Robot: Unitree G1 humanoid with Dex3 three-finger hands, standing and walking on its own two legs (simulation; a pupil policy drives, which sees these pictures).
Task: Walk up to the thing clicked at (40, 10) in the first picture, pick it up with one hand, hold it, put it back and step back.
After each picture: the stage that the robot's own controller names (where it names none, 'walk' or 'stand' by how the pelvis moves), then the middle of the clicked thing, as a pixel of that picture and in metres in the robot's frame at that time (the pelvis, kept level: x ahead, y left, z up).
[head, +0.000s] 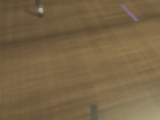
stand; (39, 8) +1.92 +0.59 -0.65
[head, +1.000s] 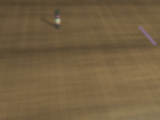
walk; (57, 19) +1.82 +0.26 -0.63
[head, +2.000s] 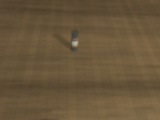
walk; (74, 41) +1.20 +0.06 -0.64
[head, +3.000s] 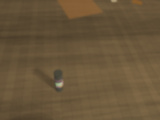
walk; (58, 81) +0.76 +0.15 -0.64
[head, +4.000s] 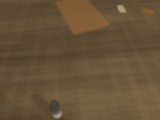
walk; (56, 112) +0.53 +0.22 -0.64
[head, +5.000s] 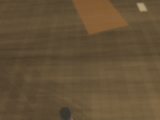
stand; (67, 118) +0.45 +0.18 -0.64
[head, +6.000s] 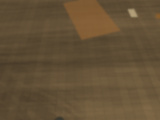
stand; out of the picture +0.40 +0.18 -0.65
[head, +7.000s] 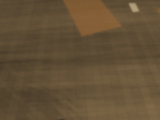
stand; out of the picture +0.35 +0.16 -0.64
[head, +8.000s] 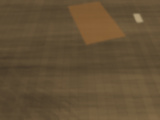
stand; out of the picture +0.35 +0.15 -0.66
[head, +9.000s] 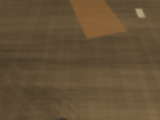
stand; out of the picture +0.38 +0.15 -0.66
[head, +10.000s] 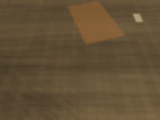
stand; out of the picture +0.36 +0.17 -0.66
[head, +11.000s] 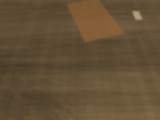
stand; out of the picture +0.36 +0.17 -0.66
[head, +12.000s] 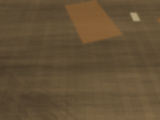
stand; out of the picture +0.35 +0.17 -0.66
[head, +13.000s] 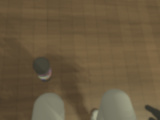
go down; (43, 71) +0.42 +0.16 -0.37
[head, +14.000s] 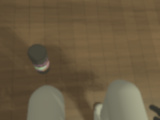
go down; (40, 61) +0.45 +0.16 -0.28
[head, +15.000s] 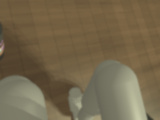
close in; out of the picture +0.45 +0.20 -0.18
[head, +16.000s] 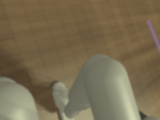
close; out of the picture +0.45 +0.22 -0.17
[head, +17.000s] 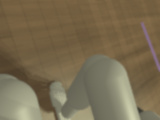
lift; out of the picture +0.42 +0.22 -0.17
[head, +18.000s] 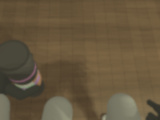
lift; (26, 75) +0.33 +0.18 +0.01
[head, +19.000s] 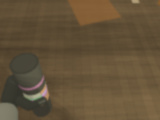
hold; (35, 89) +0.31 +0.17 +0.03
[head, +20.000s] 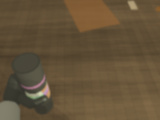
hold; (36, 88) +0.31 +0.16 +0.04
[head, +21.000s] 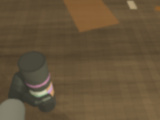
crouch; (40, 86) +0.32 +0.15 +0.04
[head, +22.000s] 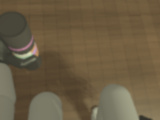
crouch; (24, 47) +0.44 +0.16 -0.05
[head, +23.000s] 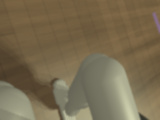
lower; out of the picture +0.46 +0.22 -0.18
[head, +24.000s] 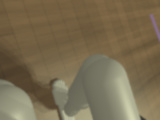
lower; out of the picture +0.46 +0.24 -0.17
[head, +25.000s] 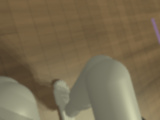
lower; out of the picture +0.45 +0.24 -0.17
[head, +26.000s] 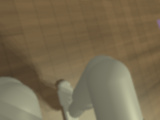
lower; out of the picture +0.46 +0.24 -0.17
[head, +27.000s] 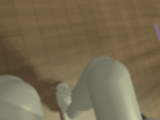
loosen; out of the picture +0.45 +0.21 -0.17
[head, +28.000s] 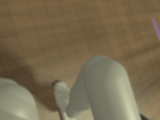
withdraw; out of the picture +0.45 +0.22 -0.17
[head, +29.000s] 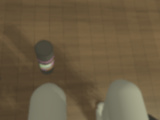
walk; (45, 60) +0.46 +0.16 -0.28
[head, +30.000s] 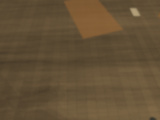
stand; out of the picture +0.36 +0.14 -0.59
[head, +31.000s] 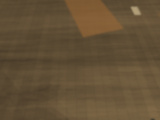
stand; out of the picture +0.35 +0.15 -0.60
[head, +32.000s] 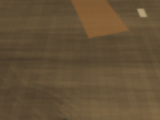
stand; out of the picture +0.36 +0.14 -0.63
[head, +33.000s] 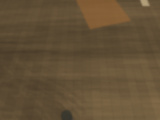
walk; out of the picture +0.39 +0.14 -0.65
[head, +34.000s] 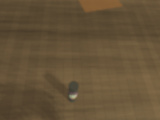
walk; (72, 92) +0.55 +0.03 -0.64
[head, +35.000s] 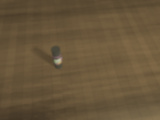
walk; (57, 58) +0.83 +0.23 -0.61
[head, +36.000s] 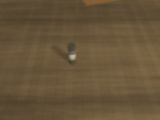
stand; (72, 54) +1.05 +0.15 -0.64
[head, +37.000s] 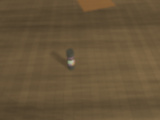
stand; (70, 60) +1.04 +0.15 -0.66
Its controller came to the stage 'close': yes
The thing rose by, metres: 0.69
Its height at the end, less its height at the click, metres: +0.00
